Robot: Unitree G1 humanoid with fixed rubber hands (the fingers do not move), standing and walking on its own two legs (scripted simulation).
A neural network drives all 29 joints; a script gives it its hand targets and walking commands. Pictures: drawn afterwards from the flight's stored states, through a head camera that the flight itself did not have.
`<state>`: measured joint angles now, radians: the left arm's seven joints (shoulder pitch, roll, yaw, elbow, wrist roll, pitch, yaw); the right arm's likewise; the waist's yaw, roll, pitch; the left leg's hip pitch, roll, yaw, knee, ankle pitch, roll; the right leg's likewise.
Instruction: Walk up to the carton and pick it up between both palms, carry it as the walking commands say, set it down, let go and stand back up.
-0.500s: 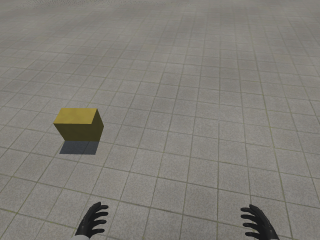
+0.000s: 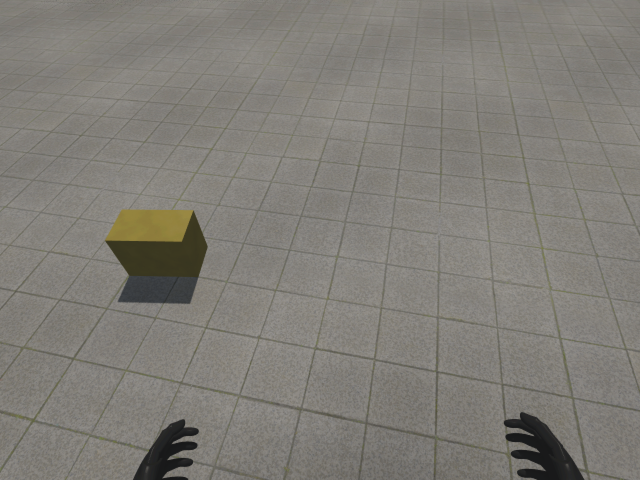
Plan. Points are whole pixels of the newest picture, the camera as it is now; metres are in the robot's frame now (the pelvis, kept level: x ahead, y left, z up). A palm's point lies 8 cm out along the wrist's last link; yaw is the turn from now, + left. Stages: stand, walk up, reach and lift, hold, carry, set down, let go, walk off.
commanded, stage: stand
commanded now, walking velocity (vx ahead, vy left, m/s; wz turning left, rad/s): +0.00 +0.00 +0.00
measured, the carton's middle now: (160, 243) +1.01 +0.69 -0.65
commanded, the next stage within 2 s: walk up in 1.40 s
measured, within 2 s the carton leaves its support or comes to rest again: neither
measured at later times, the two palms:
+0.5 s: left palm out of the picture +0.13 +0.26 -0.09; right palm out of the picture +0.14 -0.26 -0.07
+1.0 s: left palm out of the picture +0.11 +0.26 -0.10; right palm out of the picture +0.12 -0.26 -0.07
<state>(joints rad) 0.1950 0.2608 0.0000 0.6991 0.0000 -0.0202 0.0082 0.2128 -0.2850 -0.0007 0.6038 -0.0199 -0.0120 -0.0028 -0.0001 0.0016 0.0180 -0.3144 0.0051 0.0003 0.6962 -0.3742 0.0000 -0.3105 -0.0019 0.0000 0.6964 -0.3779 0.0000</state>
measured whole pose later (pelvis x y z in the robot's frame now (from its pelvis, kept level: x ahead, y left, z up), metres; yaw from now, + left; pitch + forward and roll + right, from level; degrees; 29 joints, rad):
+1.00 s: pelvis -0.02 +0.00 +0.00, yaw +0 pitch -2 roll +0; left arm 0.17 0.28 0.00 0.81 0.00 -0.03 0.00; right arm 0.21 -0.31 0.00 0.64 -0.02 -0.02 0.00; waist 0.00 0.00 0.02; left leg -0.31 0.01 0.00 0.70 -0.35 0.00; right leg -0.31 0.00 0.00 0.70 -0.35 0.00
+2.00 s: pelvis -0.01 +0.11 +0.00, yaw +12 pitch +1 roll -2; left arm 0.18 0.29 0.00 0.86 0.00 0.05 -0.02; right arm 0.35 -0.30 -0.01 0.70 -0.02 0.03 0.07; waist -0.03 -0.01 0.03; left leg -0.31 0.00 -0.03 0.71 -0.42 0.02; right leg -0.42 -0.13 -0.06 1.00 -0.53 0.07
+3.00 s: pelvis +0.40 +0.36 +0.01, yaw +31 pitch +3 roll +0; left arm 0.08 0.28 0.00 0.84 0.00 0.00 -0.04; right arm 0.41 -0.28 -0.02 0.81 -0.02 -0.05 0.01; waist -0.07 0.00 0.04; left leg -0.21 -0.01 -0.04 0.58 -0.42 0.02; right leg -0.65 -0.09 -0.07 0.97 -0.34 0.12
